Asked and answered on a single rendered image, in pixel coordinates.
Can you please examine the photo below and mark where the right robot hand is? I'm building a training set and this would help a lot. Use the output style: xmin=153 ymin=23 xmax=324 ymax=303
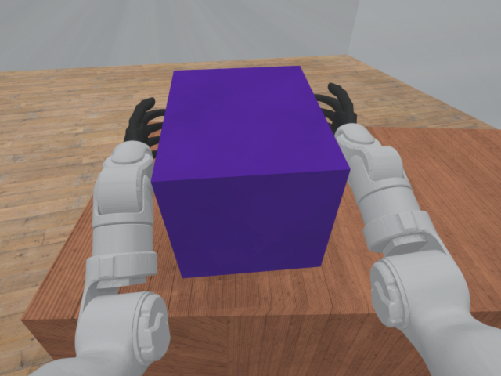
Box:
xmin=314 ymin=83 xmax=357 ymax=135

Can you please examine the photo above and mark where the carton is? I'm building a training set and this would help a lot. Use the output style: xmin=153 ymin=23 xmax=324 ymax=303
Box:
xmin=151 ymin=66 xmax=351 ymax=278

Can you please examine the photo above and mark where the pedestal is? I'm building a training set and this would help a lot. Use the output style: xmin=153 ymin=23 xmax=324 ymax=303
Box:
xmin=20 ymin=121 xmax=501 ymax=376

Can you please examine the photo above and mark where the right robot forearm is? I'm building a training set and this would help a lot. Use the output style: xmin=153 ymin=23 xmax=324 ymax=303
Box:
xmin=334 ymin=123 xmax=470 ymax=309

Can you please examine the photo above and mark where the left robot forearm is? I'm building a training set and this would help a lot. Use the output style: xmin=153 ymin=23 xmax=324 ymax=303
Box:
xmin=75 ymin=141 xmax=157 ymax=355

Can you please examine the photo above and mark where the left robot hand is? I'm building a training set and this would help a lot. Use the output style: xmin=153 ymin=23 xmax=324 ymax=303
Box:
xmin=124 ymin=97 xmax=166 ymax=159

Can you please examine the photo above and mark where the right robot upper arm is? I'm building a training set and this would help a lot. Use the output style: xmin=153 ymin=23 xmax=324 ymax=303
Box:
xmin=370 ymin=249 xmax=501 ymax=376

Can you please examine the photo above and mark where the left robot upper arm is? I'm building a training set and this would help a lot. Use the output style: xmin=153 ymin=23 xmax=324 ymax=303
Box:
xmin=29 ymin=291 xmax=171 ymax=376

